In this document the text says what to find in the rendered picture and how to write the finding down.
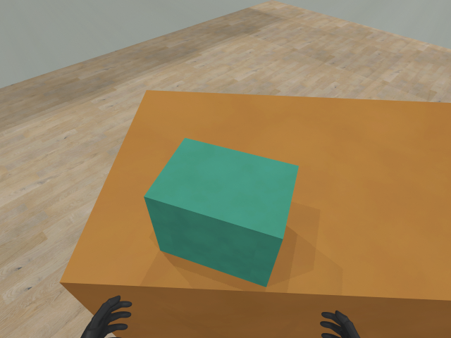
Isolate pedestal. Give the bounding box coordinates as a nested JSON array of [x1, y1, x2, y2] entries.
[[60, 90, 451, 338]]

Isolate right robot hand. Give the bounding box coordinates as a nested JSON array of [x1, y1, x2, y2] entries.
[[320, 311, 360, 338]]

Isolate left robot hand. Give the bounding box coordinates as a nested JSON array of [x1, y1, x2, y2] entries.
[[81, 295, 132, 338]]

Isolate carton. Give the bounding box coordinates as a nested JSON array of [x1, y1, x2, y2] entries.
[[144, 138, 299, 287]]

